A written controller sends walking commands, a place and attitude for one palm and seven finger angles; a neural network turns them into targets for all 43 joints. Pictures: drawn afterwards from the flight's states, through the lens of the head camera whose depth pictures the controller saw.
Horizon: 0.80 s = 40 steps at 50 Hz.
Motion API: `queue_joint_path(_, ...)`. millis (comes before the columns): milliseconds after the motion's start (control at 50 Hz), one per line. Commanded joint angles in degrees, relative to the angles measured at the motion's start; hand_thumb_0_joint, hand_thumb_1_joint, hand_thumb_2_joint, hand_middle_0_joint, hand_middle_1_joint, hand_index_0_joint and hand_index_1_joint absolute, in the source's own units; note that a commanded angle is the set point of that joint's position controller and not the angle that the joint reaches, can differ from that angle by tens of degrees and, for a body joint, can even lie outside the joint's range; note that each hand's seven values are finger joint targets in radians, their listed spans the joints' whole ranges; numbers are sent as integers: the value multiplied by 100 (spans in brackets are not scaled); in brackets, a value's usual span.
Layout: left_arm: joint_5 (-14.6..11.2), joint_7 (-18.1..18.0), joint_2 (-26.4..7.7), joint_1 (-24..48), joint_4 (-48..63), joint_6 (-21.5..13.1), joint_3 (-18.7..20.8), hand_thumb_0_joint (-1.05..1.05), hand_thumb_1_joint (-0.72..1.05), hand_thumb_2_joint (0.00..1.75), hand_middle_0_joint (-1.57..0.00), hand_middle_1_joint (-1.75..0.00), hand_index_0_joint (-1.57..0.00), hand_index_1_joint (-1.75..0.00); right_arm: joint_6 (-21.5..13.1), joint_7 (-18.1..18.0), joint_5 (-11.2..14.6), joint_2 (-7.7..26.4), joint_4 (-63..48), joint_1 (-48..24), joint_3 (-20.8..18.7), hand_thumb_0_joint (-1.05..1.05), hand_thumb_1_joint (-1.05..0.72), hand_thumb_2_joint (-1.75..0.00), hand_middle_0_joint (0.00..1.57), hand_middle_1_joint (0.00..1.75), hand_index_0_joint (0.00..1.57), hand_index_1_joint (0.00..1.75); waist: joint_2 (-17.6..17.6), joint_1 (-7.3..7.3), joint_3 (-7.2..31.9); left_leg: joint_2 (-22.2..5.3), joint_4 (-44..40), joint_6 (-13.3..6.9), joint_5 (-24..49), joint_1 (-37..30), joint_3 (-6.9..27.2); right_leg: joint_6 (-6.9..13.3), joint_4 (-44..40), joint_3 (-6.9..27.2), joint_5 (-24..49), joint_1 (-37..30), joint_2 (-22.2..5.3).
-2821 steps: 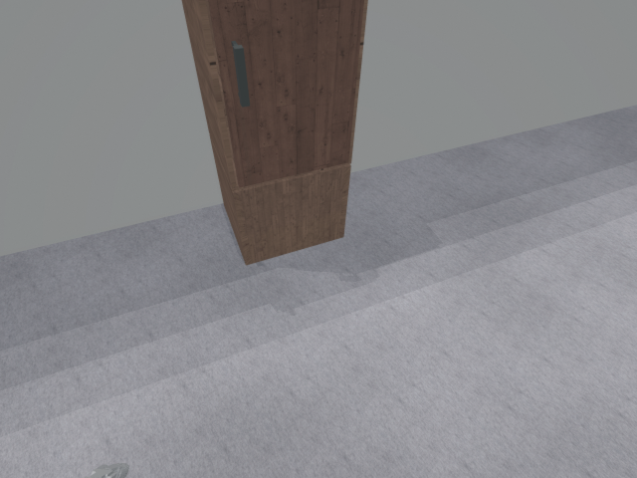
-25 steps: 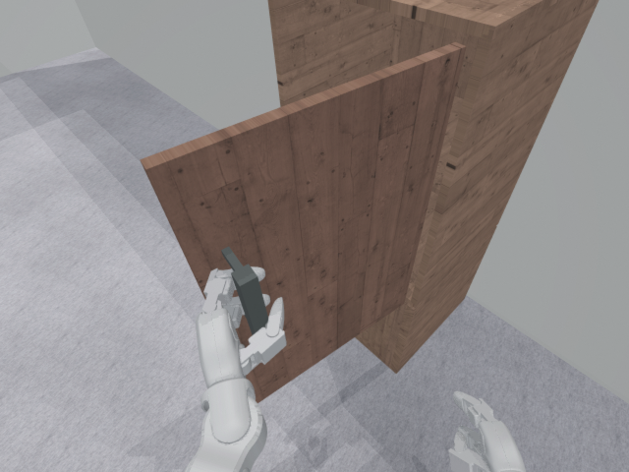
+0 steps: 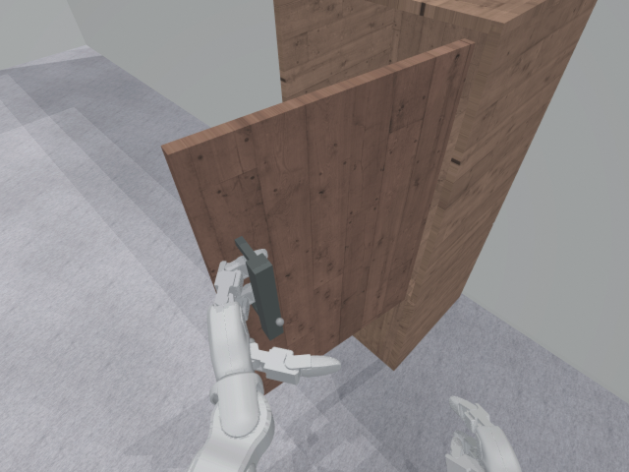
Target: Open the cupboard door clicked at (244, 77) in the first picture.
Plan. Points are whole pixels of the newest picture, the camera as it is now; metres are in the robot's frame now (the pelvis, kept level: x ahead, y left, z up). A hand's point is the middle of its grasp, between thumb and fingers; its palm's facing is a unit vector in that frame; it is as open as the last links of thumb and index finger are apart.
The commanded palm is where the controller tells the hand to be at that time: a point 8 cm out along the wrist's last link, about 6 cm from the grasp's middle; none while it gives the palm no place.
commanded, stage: open thumb and fingers to let go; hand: left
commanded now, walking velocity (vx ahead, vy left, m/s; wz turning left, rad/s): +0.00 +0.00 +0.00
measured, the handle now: (258, 289) +0.32 +0.09 +0.08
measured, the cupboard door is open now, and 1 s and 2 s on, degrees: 80 83 83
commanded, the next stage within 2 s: slide the hand sideways off the handle in 0.10 s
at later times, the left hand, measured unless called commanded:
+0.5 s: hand (277, 351) +0.24 +0.06 +0.08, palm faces -0.16 -0.99 +0.04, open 16.4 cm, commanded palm +0.22 +0.10 +0.08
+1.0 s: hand (238, 382) +0.20 +0.10 +0.08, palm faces -0.07 -1.00 +0.00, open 16.2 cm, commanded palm +0.17 +0.15 +0.08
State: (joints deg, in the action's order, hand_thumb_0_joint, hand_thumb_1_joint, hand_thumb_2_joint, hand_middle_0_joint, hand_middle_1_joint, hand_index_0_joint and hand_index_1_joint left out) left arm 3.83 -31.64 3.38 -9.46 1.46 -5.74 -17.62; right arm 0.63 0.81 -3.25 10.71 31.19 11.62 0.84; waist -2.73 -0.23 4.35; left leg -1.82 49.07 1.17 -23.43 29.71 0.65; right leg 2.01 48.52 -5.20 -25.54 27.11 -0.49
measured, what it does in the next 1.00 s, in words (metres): stands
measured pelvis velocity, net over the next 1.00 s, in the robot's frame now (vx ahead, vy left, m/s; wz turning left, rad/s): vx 0.00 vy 0.01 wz -0.02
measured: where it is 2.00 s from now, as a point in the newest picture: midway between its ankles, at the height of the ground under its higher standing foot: outside the picture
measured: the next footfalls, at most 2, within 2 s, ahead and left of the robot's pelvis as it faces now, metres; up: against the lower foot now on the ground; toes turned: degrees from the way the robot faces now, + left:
none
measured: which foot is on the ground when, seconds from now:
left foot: down 0.00-1.00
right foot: down 0.00-1.00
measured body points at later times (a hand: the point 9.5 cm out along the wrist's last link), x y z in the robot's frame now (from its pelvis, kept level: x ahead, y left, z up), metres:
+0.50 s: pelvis -0.01 +0.01 +0.00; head +0.00 -0.01 +0.45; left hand +0.24 +0.11 +0.08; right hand +0.16 -0.21 -0.09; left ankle +0.02 +0.13 -0.70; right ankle +0.00 -0.10 -0.70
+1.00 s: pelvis +0.00 +0.01 -0.01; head +0.03 -0.01 +0.44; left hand +0.20 +0.15 +0.08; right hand +0.18 -0.21 -0.08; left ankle +0.02 +0.13 -0.70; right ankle +0.00 -0.10 -0.70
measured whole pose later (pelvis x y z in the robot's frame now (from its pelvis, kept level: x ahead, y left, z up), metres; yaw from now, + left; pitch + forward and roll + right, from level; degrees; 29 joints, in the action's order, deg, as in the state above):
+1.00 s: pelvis +0.00 +0.01 -0.01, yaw -1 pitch +6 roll +0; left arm -4.2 -0.1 -6.0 -29.7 18.2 -12.2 -10.7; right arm -4.3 -0.3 -0.2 12.4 23.9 15.5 2.0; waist -2.4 0.8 4.6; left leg -1.4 52.5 0.3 -25.5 33.1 -0.6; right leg 1.1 52.3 -3.8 -27.3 31.0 -1.0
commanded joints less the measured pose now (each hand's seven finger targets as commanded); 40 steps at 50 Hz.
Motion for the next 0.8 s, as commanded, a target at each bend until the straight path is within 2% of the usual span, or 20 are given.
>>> queue_joint_path(0, 139, -109, 1031, 1321, 1234, -349, -171, 0, -50, 30, -18, -45, -18, -45, -326, -10, 30, 452, -949, -769, -153, 0, -90, -90, 20, 30, 20, 30, 515, 17, 887, 220, -581, -200, 951, -598, 38, -11, -1025, 184, 972, 15, 14)
queue_joint_path(60, 131, -160, 895, 1334, 1102, -300, 0, 0, -50, 30, -15, -30, -15, -30, -321, -26, 19, 446, -913, -761, -158, 0, -90, -90, 20, 30, 20, 30, 601, 71, 958, 222, -597, -192, 974, -605, 43, 0, -1066, 195, 965, -74, 21)
queue_joint_path(80, 75, -147, 923, 1270, 1059, -282, 14, 0, -50, 30, -15, -30, -15, -30, -304, -30, 21, 438, -920, -788, -146, 0, -90, -90, 20, 30, 20, 30, 712, 82, 996, 242, -590, -200, 960, -600, 10, -23, -1117, 225, 969, -107, 4)
queue_joint_path(160, 71, -179, 880, 1442, 975, -254, 96, 0, -50, 30, -15, -30, -15, -30, -270, -37, 22, 428, -881, -826, -133, 0, -90, -90, 20, 30, 20, 30, 591, 92, 907, 239, -615, -186, 922, -631, 11, -1, -1190, 244, 825, -98, 7)
queue_joint_path(180, 73, -180, 961, 1563, 922, -248, 27, 0, -50, 30, -15, -30, -15, -30, -268, -31, 25, 422, -874, -847, -118, 0, -90, -90, 20, 30, 20, 30, 587, 38, 828, 234, -613, -192, 870, -627, 13, -11, -1188, 230, 761, -3, -3)
queue_joint_path(200, 655, 1038, 324, 1683, 883, -519, -1137, 0, -50, 30, -15, -30, -15, -30, -264, 20, 60, 670, -665, -380, -111, 0, -90, -90, 20, 30, 20, 30, 927, -497, 297, 233, -626, -300, 929, -646, 42, -40, -1107, 437, 1261, 304, -23)
queue_joint_path(220, 419, 1699, -108, 1963, 1223, -807, -632, 0, -50, 30, -15, -30, -15, -30, -293, -34, 110, 642, -865, -311, -159, 0, -90, -90, 20, 30, 20, 30, 742, -336, 795, 242, -599, -336, 993, -586, 37, -27, -933, 407, 1535, 93, -41)
queue_joint_path(240, 318, 2118, -359, 1891, 1326, -987, -520, 0, -50, 30, -15, -30, -15, -30, -309, -93, 134, 646, -926, -338, -152, 0, -90, -90, 20, 30, 20, 30, 563, -209, 1060, 266, -582, -356, 1088, -618, 19, -4, -835, 459, 1738, -98, -52)
queue_joint_path(260, 215, 2473, -494, 1841, 1436, -1077, -463, 0, -50, 30, -15, -30, -15, -30, -327, -126, 153, 652, -976, -320, -141, 0, -90, -90, 20, 30, 20, 30, 331, -167, 1220, 265, -586, -349, 1155, -704, 4, 13, -778, 456, 1848, -177, -60)
queue_joint_path(300, -165, 3170, -340, 1617, 1468, -1170, -579, 0, -50, 30, -15, -30, -15, -30, -442, -152, 250, 621, -1099, -305, -104, 0, -90, -90, 20, 30, 20, 30, 277, -216, 1238, 263, -589, -340, 1078, -764, 17, 5, -776, 410, 1744, -136, -46)
queue_joint_path(320, -455, 3353, -276, 1613, 1432, -1124, -479, 0, -50, 30, -15, -30, -15, -30, -497, -179, 306, 603, -1163, -326, -64, 0, -90, -90, 20, 30, 20, 30, 278, -216, 1095, 262, -625, -327, 880, -698, 38, -8, -858, 393, 1489, -84, -18)
queue_joint_path(340, -715, 3420, -237, 1604, 1431, -1066, -333, 0, -50, 30, -15, -30, -15, -30, -559, -215, 348, 612, -1202, -381, -46, 0, -90, -90, 20, 30, 20, 30, 474, -212, 986, 252, -673, -307, 677, -632, 69, -33, -940, 358, 1184, -56, 9)
queue_joint_path(360, -904, 3420, -221, 1424, 1411, -998, -168, 0, -50, 30, -15, -30, -15, -30, -624, -229, 389, 623, -1240, -463, -29, 0, -90, -90, 20, 30, 20, 30, 469, -125, 905, 254, -733, -277, 532, -604, 80, -23, -1008, 341, 896, -55, 27)
queue_joint_path(400, -1094, 3208, -132, 1158, 1354, -872, 54, 0, -50, 30, -15, -30, -15, -30, -703, -243, 417, 642, -1274, -509, -23, 0, -90, -90, 20, 30, 20, 30, 709, -71, 705, 247, -834, -237, 241, -524, 121, -63, -1104, 265, 412, 79, 38)
queue_joint_path(440, -1018, 2925, -250, 933, 1418, -799, 265, 0, -50, 30, -15, -30, -15, -30, -749, -221, 404, 665, -1295, -485, -40, 0, -90, -90, 20, 30, 20, 30, 797, 8, 700, 233, -887, -224, 202, -511, 129, -64, -1066, 229, 304, 100, 49)
queue_joint_path(500, -675, 2604, -444, 458, 1698, -843, 375, 0, -50, 30, -15, -30, -15, -30, -766, -118, 343, 652, -1363, -356, -70, 0, -90, -90, 20, 30, 20, 30, 626, 108, 830, 215, -881, -230, 536, -553, 96, -22, -837, 183, 707, 26, 42)
queue_joint_path(580, -407, 2544, -570, -117, 1941, -901, 353, 0, -50, 30, -15, -30, -15, -30, -701, -26, 300, 645, -1483, -303, -83, 0, -90, -90, 20, 30, 20, 30, 541, 112, 761, 198, -781, -239, 707, -456, 12, -10, -720, 213, 970, 42, 41)
queue_joint_path(640, -383, 2608, -679, -186, 2101, -905, 387, 0, -50, 30, -15, -30, -15, -30, -664, -22, 303, 650, -1537, -273, -66, 0, -90, -90, 20, 30, 20, 30, 423, 57, 528, 201, -739, -235, 475, -317, 4, -13, -744, 242, 741, 195, 46)
queue_joint_path(720, -510, 2739, -696, -382, 2417, -891, 432, 0, -50, 30, -15, -30, -15, -30, -675, -76, 311, 648, -1613, -248, -60, 0, -90, -90, 20, 30, 20, 30, 378, 36, 618, 210, -670, -244, 520, -326, 11, -19, -704, 242, 814, 180, 70)
queue_joint_path(780, -696, 2890, -827, -979, 2631, -930, 631, 0, -50, 30, -15, -30, -15, -30, -737, -101, 326, 665, -1643, -182, -78, 0, -90, -90, 20, 30, 20, 30, 426, 83, 800, 206, -591, -242, 755, -332, -3, -25, -634, 233, 1131, 47, 88)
